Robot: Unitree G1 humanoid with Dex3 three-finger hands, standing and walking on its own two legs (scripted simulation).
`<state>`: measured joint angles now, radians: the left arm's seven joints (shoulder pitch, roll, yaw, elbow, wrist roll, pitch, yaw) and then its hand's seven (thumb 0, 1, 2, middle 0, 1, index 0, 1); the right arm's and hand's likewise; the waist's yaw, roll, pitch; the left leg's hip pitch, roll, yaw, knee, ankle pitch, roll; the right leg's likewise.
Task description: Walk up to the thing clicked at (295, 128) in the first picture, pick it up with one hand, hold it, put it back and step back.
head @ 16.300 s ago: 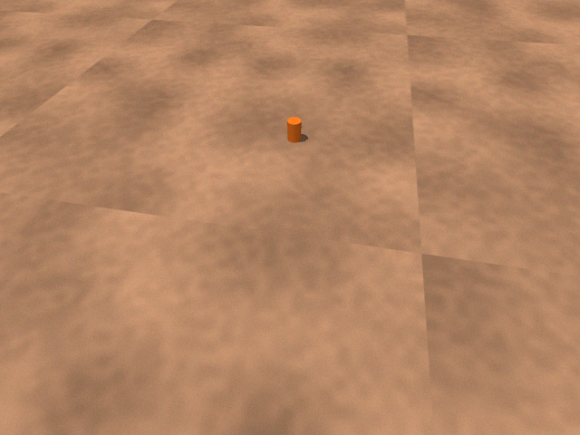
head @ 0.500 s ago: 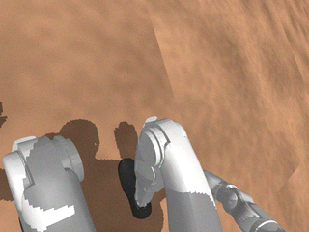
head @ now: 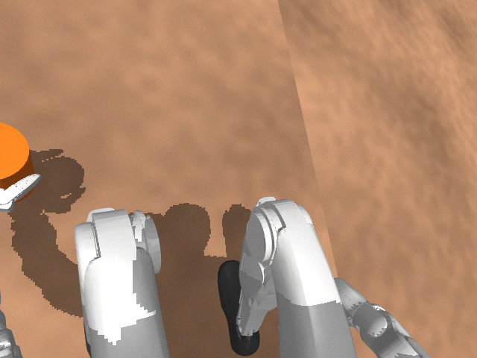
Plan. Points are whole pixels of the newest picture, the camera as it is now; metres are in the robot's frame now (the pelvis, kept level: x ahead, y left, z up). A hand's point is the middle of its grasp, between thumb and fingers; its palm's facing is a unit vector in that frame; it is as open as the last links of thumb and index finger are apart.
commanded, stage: settle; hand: left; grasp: from the side
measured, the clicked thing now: out of the picture +0.39 +0.33 -0.15
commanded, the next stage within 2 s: lift in 1.40 s
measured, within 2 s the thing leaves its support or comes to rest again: neither
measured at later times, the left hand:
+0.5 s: hand out of the picture +0.38 +0.32 -0.02, palm faces +0.39 -0.92 -0.08, open 11.2 cm
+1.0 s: hand out of the picture +0.39 +0.30 +0.02, palm faces +0.38 -0.92 -0.07, open 11.2 cm
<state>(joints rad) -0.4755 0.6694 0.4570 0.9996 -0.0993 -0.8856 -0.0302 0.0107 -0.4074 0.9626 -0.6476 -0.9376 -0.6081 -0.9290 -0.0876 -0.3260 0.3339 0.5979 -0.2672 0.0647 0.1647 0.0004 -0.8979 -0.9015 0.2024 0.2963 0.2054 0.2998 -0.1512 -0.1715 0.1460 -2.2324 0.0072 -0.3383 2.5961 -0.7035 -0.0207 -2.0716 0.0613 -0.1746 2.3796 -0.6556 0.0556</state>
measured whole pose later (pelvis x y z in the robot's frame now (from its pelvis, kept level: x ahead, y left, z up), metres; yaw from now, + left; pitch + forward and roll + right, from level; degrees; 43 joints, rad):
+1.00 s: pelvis +0.02 -0.03 +0.06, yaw +8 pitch +31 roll -6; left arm -0.49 0.42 0.46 0.78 -0.13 -0.59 -0.17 0.01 -0.45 1.01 -0.66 -0.93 -0.63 -0.93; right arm 0.04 -0.28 0.05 0.66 -0.09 0.06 0.06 0.01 -0.91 -0.90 0.20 0.30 0.20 0.30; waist -0.10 -0.03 -0.09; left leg -2.18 0.03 -0.17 2.33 -0.70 -0.06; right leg -2.12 0.00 -0.05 2.27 -0.70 0.03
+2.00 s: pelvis +0.02 -0.02 +0.13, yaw +10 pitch +33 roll -4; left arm -0.43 0.36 0.40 0.62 -0.15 -0.47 -0.17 0.01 -0.48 1.05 -0.66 -0.96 -0.63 -0.95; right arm 0.10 -0.26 0.00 0.63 -0.03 0.03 0.03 0.01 -0.92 -0.90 0.20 0.30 0.20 0.30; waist -0.07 0.01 -0.17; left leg -2.00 0.03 -0.11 2.10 -0.68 -0.04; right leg -1.94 -0.01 -0.03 2.06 -0.69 0.03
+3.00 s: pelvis +0.07 -0.01 +0.37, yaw +14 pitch +17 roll -3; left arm -0.13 0.23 0.18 0.34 -0.15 -0.30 -0.01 0.01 -0.49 1.05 -0.66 -0.96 -0.63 -0.95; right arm 0.22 -0.21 0.01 0.63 0.01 -0.03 -0.03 0.01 -0.91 -0.90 0.20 0.30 0.20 0.30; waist -0.04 0.02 -0.11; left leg -1.00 0.05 -0.05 1.23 -0.53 -0.02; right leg -0.95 -0.02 -0.04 1.19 -0.53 0.03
